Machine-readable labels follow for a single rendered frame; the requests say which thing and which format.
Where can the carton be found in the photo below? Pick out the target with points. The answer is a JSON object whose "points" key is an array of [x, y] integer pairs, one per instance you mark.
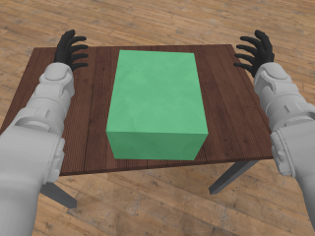
{"points": [[156, 109]]}

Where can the left robot upper arm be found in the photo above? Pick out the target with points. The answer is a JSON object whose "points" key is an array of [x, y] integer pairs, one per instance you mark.
{"points": [[28, 159]]}

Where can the table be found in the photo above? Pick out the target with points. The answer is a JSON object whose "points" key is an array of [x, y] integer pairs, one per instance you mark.
{"points": [[238, 127]]}

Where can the robot left forearm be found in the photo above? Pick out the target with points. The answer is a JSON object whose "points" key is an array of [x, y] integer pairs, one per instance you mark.
{"points": [[49, 104]]}

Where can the right robot hand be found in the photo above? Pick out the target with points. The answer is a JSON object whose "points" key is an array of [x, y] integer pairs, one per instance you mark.
{"points": [[263, 53]]}

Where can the left robot hand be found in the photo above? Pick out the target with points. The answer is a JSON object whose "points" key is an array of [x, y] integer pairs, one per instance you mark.
{"points": [[64, 53]]}

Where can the robot right forearm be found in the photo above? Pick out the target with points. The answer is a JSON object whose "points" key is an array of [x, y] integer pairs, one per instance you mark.
{"points": [[280, 97]]}

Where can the right robot upper arm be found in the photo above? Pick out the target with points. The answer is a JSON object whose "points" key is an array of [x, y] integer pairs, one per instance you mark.
{"points": [[293, 150]]}

